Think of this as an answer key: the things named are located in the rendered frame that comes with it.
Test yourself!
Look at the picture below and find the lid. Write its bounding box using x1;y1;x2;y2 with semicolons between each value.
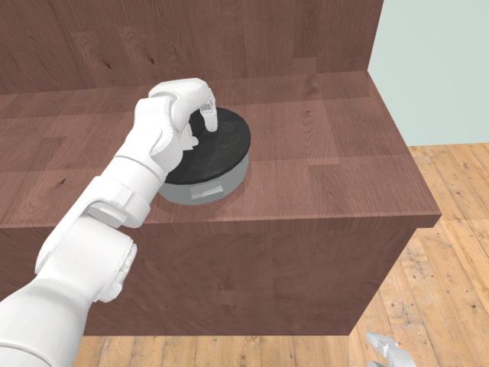
164;107;251;185

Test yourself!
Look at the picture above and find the robot left hand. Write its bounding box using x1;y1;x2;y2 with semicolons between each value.
148;78;218;151

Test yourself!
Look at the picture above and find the left robot forearm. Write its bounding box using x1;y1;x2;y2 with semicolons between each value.
35;89;190;274

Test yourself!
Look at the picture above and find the robot left upper arm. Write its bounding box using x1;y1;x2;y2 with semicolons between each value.
0;213;138;367

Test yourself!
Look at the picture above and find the pot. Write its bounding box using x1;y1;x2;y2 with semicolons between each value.
158;153;249;206

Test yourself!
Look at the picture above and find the table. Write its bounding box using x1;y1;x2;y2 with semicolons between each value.
0;0;442;336

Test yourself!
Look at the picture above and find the robot right hand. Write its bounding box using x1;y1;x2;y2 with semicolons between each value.
365;331;416;367

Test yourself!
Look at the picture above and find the knob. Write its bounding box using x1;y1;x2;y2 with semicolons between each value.
189;110;205;138

